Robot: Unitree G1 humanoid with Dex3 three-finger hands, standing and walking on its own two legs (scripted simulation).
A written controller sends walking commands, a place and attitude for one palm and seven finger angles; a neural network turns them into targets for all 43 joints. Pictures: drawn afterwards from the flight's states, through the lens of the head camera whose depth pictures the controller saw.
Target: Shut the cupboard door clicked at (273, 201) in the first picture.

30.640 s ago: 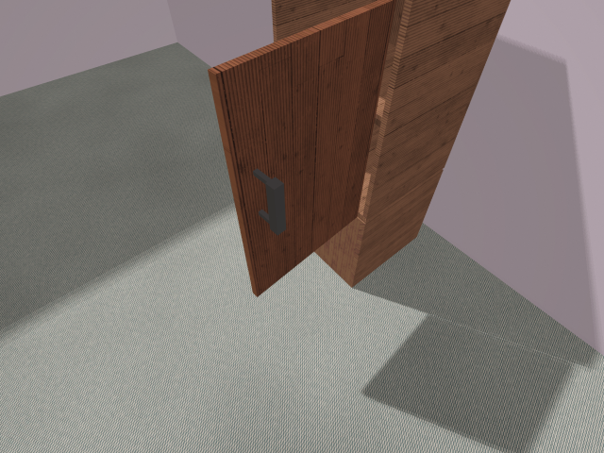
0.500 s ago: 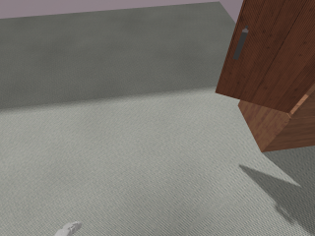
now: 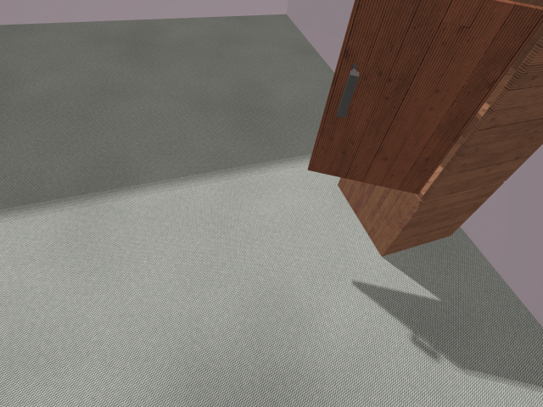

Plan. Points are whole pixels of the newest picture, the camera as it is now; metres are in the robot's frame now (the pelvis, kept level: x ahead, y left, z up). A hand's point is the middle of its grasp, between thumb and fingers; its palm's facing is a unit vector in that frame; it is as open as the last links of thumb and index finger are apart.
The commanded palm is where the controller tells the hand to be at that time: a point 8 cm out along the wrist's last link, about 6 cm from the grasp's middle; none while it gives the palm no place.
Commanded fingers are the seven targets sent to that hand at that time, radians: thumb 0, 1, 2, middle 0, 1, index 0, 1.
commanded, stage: turn to face it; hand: left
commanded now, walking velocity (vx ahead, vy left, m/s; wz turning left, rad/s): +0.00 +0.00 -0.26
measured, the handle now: (347, 90) +0.86 -0.14 +0.00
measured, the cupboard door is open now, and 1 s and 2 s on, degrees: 59 59 59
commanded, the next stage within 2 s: take the last steps up to it in 0.06 s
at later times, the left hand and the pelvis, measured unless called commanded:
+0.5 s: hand out of the picture +0.12 +0.13 -0.16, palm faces -0.12 -0.97 -0.21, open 7.4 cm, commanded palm none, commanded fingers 0.00 0.90 0.90 -0.20 -0.30 -0.20 -0.30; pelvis +0.05 -0.05 +0.00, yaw -7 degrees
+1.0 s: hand (217, 310) +0.30 +0.11 -0.17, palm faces -0.21 -0.96 -0.16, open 7.4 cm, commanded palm none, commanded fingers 0.00 0.90 0.90 -0.20 -0.30 -0.20 -0.30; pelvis +0.22 -0.07 +0.01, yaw -14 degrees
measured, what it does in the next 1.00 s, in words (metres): walks ahead: right foot, then left foot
